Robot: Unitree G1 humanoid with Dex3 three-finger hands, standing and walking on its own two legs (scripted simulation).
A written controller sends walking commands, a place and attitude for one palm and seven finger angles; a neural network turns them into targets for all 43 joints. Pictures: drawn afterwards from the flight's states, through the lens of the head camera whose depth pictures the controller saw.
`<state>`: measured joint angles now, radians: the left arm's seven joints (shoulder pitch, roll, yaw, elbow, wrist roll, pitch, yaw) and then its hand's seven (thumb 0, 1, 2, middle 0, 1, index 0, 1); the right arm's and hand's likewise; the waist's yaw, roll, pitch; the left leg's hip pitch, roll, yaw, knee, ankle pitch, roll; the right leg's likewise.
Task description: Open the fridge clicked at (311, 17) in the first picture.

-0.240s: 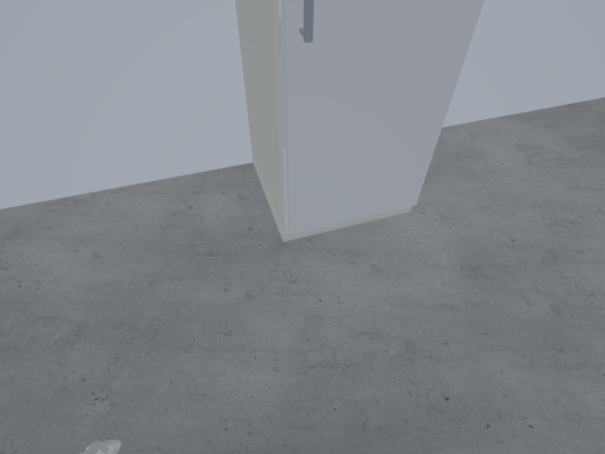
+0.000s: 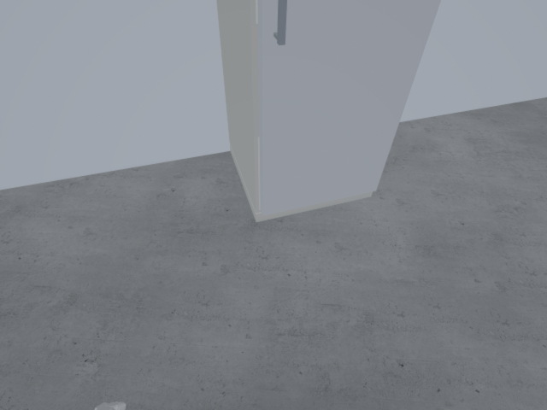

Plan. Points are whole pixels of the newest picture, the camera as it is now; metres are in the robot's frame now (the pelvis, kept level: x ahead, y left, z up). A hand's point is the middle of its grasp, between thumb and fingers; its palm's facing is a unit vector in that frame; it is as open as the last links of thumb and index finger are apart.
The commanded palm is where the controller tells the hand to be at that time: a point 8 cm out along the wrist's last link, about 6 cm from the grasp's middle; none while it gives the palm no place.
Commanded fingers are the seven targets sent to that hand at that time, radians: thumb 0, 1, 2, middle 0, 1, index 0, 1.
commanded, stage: stand and wait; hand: left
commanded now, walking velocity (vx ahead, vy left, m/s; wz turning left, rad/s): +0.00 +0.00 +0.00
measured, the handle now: out of the picture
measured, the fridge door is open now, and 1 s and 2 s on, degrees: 0 0 0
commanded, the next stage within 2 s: look at it before walking up in 0.58 s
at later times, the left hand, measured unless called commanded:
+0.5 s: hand out of the picture +0.05 +0.24 -0.16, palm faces -0.03 -0.94 -0.33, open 7.4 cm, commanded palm none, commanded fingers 0.00 0.90 0.90 -0.20 -0.30 -0.20 -0.30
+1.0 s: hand out of the picture +0.07 +0.24 -0.15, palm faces -0.03 -0.94 -0.33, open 7.4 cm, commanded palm none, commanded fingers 0.00 0.90 0.90 -0.20 -0.30 -0.20 -0.30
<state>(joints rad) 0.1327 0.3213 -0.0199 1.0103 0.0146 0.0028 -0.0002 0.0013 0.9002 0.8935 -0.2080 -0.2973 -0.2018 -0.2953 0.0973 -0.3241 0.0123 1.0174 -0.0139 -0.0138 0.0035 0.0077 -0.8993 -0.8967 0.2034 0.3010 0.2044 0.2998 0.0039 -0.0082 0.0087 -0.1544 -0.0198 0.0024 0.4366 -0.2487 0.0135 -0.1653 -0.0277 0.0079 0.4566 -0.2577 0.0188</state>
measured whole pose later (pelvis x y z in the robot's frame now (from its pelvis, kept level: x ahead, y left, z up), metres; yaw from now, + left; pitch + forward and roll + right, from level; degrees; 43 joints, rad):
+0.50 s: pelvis -0.01 -0.01 +0.00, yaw +0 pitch -2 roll +0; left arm 0.17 0.34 -0.01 1.08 0.01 0.00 0.00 0.00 0.90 0.89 -0.21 -0.30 -0.20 -0.30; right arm 0.14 -0.33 0.01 1.11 -0.01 -0.01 0.00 0.01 -0.90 -0.90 0.20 0.30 0.20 0.30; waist 0.00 -0.01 0.03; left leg -0.14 -0.01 0.00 0.39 -0.21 0.00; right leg -0.15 -0.01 0.00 0.40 -0.21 0.01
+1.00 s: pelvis -0.01 -0.01 +0.01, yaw +0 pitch -2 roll +0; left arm 0.14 0.33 -0.01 1.08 0.01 -0.01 0.00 0.00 0.90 0.89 -0.21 -0.30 -0.20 -0.30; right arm 0.12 -0.33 0.01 1.11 -0.01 -0.02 0.00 0.01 -0.90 -0.90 0.20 0.30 0.20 0.30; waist 0.00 -0.01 0.02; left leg -0.13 -0.01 0.00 0.36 -0.19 0.00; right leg -0.14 -0.02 0.00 0.38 -0.20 0.01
